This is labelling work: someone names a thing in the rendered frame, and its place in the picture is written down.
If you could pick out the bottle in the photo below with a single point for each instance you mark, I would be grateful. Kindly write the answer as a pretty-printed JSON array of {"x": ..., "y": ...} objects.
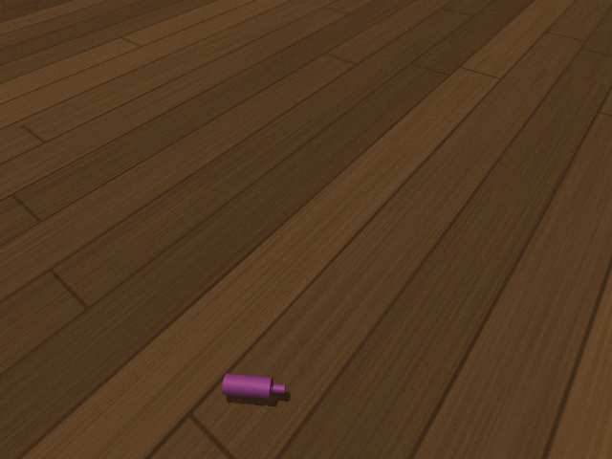
[{"x": 251, "y": 386}]

